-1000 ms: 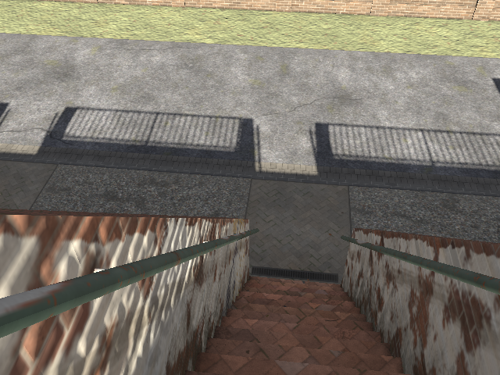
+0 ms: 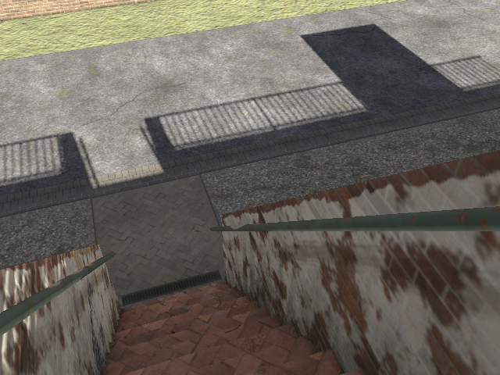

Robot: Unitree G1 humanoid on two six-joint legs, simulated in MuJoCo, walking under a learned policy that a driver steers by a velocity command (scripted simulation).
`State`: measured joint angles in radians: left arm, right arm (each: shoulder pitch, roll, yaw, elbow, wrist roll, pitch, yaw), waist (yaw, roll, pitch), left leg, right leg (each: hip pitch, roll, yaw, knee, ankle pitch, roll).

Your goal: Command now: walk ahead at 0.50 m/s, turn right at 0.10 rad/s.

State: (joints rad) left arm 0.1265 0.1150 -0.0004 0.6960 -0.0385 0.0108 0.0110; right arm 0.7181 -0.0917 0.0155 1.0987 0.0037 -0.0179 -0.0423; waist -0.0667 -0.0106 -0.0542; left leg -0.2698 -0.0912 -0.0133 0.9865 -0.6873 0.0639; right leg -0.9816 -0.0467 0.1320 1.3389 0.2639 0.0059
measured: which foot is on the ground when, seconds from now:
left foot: down 0.00-0.20, up 0.22-0.68, down 0.70-1.00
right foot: up 0.00-0.20, down 0.22-0.70, up 0.72-1.00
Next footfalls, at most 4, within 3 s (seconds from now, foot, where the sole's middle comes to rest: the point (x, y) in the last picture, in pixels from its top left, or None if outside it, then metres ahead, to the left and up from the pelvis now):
0.22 right None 0.25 -0.18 -0.95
0.70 left None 0.41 0.11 -1.19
1.12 right None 0.71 -0.10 -1.43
1.56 left None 0.87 0.14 -1.67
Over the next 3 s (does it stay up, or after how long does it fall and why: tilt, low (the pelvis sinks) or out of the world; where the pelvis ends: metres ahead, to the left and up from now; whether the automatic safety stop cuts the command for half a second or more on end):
stays up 1.49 0.29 -1.61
